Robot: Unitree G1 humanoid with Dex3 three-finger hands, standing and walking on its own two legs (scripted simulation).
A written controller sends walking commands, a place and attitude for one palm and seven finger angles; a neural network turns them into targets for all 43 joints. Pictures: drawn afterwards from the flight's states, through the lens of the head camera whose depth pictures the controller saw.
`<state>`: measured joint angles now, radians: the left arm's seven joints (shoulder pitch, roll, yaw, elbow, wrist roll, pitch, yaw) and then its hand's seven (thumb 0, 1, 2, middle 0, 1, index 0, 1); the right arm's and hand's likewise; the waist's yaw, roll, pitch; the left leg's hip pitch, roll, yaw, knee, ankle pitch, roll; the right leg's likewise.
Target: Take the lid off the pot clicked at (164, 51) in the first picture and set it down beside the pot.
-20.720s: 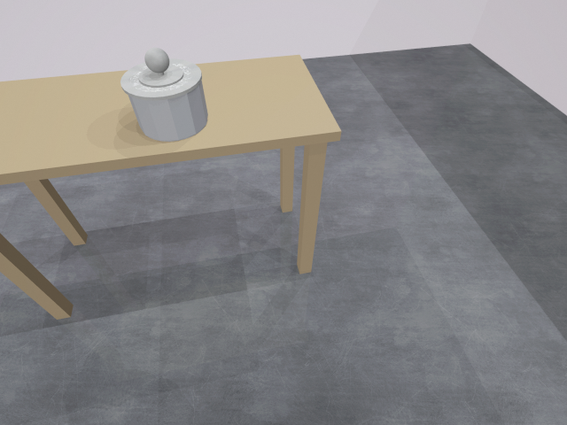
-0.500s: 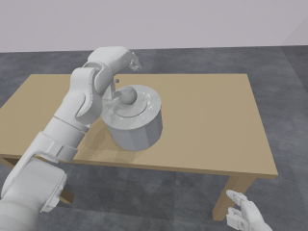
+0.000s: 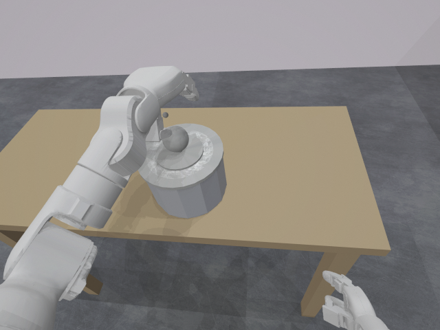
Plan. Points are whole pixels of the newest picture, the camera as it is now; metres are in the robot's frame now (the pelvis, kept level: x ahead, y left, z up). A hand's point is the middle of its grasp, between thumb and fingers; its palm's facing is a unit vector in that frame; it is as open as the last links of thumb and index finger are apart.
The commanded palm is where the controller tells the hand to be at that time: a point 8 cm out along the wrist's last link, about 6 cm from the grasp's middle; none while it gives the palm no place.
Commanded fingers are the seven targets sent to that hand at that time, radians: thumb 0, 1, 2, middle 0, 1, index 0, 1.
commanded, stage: move the open hand above the knob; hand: left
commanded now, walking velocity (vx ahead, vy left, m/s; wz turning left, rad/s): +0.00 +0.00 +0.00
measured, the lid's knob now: (175, 139) +0.45 +0.12 +0.11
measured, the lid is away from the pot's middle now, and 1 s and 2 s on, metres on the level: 0.00 0.00 0.00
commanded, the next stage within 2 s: lower the open fingers around the knob in 0.68 s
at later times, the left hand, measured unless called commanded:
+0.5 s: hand (161, 116) +0.42 +0.12 +0.20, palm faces -0.14 -0.04 -0.99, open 10.5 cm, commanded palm +0.39 +0.13 +0.26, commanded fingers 0.00 -0.37 1.48 -0.81 -0.08 -0.81 -0.08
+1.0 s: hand (160, 125) +0.41 +0.12 +0.18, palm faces -0.15 -0.06 -0.99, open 10.5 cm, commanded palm +0.39 +0.13 +0.24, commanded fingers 0.00 -0.37 1.48 -0.81 -0.08 -0.81 -0.08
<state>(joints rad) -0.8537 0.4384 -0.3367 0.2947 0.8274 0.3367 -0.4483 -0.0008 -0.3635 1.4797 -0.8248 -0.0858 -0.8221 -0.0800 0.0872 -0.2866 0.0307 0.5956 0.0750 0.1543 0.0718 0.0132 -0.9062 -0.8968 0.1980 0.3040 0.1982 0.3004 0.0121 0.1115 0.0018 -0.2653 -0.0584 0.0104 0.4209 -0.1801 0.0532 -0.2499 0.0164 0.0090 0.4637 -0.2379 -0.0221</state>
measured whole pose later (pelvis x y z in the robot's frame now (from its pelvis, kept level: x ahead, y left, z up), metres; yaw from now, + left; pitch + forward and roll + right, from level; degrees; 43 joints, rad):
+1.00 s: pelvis +0.00 +0.02 +0.00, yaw +1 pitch +2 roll +0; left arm -0.80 0.42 -0.37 0.23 0.81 0.33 -0.42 0.00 -0.36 1.48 -0.82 -0.09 -0.82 -0.08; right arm 0.06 -0.28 0.04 0.59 0.08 0.18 0.09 0.01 -0.91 -0.90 0.20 0.30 0.20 0.30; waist 0.02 0.10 0.00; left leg -0.27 -0.08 0.00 0.43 -0.18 0.07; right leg -0.24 0.00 0.00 0.45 -0.24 0.00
